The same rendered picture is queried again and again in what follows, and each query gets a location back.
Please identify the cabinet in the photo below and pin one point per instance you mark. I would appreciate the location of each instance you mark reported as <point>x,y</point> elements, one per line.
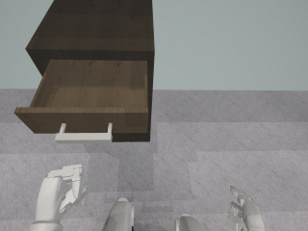
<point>98,30</point>

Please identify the drawer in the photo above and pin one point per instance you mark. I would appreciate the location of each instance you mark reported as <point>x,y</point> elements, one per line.
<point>87,95</point>

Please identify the right robot thigh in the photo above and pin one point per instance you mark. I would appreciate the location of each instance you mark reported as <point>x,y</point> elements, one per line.
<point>186,223</point>

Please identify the handle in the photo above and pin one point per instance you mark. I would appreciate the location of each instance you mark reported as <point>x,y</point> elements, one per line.
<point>66,138</point>

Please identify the robot left forearm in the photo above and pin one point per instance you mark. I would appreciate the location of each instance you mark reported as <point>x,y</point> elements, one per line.
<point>45,225</point>

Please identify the left robot hand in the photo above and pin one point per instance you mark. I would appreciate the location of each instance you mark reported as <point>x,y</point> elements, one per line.
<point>70,182</point>

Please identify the right robot hand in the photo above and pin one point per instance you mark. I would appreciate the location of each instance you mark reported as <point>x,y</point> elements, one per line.
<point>248,217</point>

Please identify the robot thigh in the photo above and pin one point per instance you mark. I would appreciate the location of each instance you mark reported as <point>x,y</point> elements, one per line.
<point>186,223</point>
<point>121,217</point>

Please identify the left robot thigh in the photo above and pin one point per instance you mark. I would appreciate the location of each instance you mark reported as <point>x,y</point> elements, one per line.
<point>121,217</point>

